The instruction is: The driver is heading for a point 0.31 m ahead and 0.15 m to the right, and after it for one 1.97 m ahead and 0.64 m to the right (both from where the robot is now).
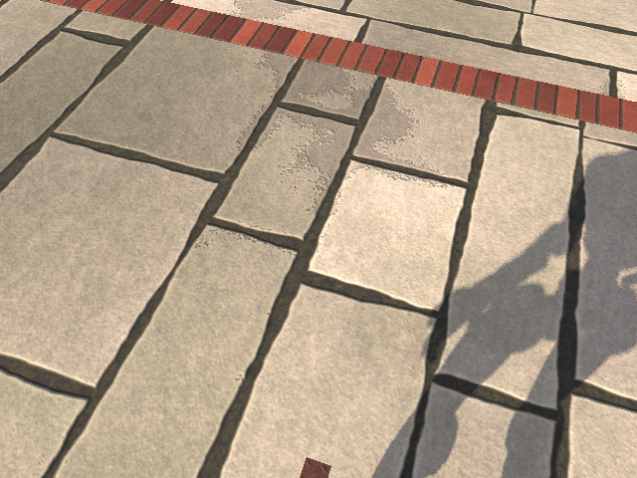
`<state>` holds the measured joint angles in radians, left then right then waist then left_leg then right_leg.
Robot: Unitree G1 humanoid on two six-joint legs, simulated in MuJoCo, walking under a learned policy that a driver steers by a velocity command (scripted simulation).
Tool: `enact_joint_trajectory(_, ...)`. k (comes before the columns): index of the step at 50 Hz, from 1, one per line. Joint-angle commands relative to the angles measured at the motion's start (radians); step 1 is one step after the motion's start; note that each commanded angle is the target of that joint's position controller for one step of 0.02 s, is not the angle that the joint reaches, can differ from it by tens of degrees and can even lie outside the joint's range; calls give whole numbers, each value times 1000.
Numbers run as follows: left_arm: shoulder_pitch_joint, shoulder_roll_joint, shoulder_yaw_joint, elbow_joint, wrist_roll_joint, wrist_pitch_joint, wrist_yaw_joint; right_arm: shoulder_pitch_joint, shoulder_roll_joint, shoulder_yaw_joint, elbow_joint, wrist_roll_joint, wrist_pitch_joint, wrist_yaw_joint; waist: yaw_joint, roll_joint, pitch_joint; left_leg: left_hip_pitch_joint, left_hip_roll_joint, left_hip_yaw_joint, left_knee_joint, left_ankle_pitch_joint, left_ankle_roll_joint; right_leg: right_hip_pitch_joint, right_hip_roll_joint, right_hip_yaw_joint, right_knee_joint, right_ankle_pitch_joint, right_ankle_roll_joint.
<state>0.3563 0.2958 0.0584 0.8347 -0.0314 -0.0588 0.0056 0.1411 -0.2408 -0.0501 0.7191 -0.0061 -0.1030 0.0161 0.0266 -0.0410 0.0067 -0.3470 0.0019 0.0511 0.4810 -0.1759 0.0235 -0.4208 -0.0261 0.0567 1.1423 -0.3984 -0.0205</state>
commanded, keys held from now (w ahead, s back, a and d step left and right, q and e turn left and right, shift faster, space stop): w+e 0.24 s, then e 0.52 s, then no key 0.24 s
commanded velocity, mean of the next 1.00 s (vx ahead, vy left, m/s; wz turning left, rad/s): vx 0.23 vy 0.00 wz -0.51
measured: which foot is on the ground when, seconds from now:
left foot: down 0.00-0.40, up 0.42-0.86, down 0.88-1.00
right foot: up 0.00-0.36, down 0.38-0.88, up 0.90-1.00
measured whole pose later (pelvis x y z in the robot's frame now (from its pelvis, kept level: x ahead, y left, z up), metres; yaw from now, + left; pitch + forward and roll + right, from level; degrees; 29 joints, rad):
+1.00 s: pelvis +0.31 -0.05 +0.00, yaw -32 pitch +2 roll -1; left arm 0.16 0.32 0.07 0.62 0.00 0.04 0.02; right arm 0.17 -0.26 -0.05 0.74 -0.02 -0.02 -0.01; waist -0.02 -0.04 0.01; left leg -0.32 0.00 -0.04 0.51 -0.23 0.00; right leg -0.47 0.13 0.15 0.98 -0.51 0.04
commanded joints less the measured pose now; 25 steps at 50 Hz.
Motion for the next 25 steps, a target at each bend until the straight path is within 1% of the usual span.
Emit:
enact_joint_trajectory(1,-19,63,26,-93,0,8,-3,55,-94,-31,-7,-5,-13,-1,-30,173,-31,230,270,-267,-296,37,161,-252,-108,49,37,99,6)
enact_joint_trajectory(2,-23,47,24,-99,-1,17,-5,49,-101,-35,2,-4,-19,-2,-21,161,-18,205,268,-222,-317,84,167,-248,-111,45,28,122,12)
enact_joint_trajectory(3,-35,41,25,-109,2,25,-5,49,-114,-40,11,-5,-23,-4,-14,143,-7,193,272,-185,-331,125,172,-260,-114,48,12,152,18)
enact_joint_trajectory(6,-94,33,23,-139,9,32,-9,71,-142,-51,40,-8,-24,-14,-21,106,13,216,274,-87,-347,205,176,-308,-116,55,-98,269,32)
enact_joint_trajectory(9,-179,20,15,-166,9,25,-29,84,-169,-57,57,-5,-14,-23,-49,96,33,236,254,15,-348,222,152,-281,-105,13,-271,406,23)
enact_joint_trajectory(12,-286,13,7,-210,11,23,-47,128,-199,-65,77,6,-1,-27,-90,83,64,290,273,66,-340,212,139,-274,-93,-39,-393,425,5)
enact_joint_trajectory(13,-310,16,7,-225,12,23,-53,126,-206,-66,82,10,7,-28,-92,82,83,310,275,86,-315,269,129,-272,-87,-53,-433,407,-3)
enact_joint_trajectory(14,-325,21,9,-239,16,23,-59,126,-214,-68,85,15,16,-30,-92,88,86,332,278,103,-279,359,118,-258,-74,-75,-462,380,-12)
enact_joint_trajectory(15,-328,31,14,-252,20,23,-64,126,-225,-71,88,21,26,-33,-85,101,75,354,282,117,-231,471,105,-232,-55,-99,-480,342,-23)
enact_joint_trajectory(16,-306,48,23,-259,24,24,-68,119,-241,-75,85,27,35,-38,-66,123,46,373,281,130,-163,623,90,-181,-26,-125,-491,296,-38)
enact_joint_trajectory(17,-253,70,36,-253,26,25,-69,110,-255,-80,80,36,42,-43,-34,144,3,382,274,139,-70,765,75,-102,14,-152,-505,259,-57)
enact_joint_trajectory(18,-132,104,57,-224,25,26,-67,91,-256,-80,74,45,50,-46,33,133,-59,365,246,157,90,819,51,43,60,-171,-571,299,-83)
enact_joint_trajectory(19,-6,165,87,-192,28,29,-50,105,-230,-70,72,43,47,-46,96,84,-131,259,192,176,312,688,0,262,83,-143,-649,457,-119)
enact_joint_trajectory(20,31,271,105,-188,29,38,-22,156,-116,-35,40,-21,39,-38,44,-169,-211,-53,100,167,656,-120,-63,546,-150,160,-587,919,-194)
enact_joint_trajectory(21,-29,318,98,-253,49,28,-29,256,-106,-15,16,-18,21,-25,-19,-246,-426,-304,-57,-28,961,-564,-105,762,-385,647,-660,966,-435)
enact_joint_trajectory(22,-29,241,82,-269,42,27,-42,155,-202,-38,23,11,16,-20,62,-40,-456,-327,1,-157,985,-483,-87,715,-336,552,-707,901,-387)
enact_joint_trajectory(23,-77,199,70,-265,31,22,-43,83,-195,-35,-7,28,18,-24,42,-23,-325,-367,29,-136,927,-391,-69,599,-284,416,-717,825,-340)
enact_joint_trajectory(24,-124,167,62,-260,18,23,-38,75,-178,-33,8,13,27,-39,6,46,-219,-361,68,-128,850,-321,-73,458,-227,333,-735,754,-289)
enact_joint_trajectory(25,-164,143,55,-267,16,28,-31,74,-189,-38,7,1,41,-50,-23,22,-171,-316,86,-133,789,-279,-75,338,-198,294,-759,723,-271)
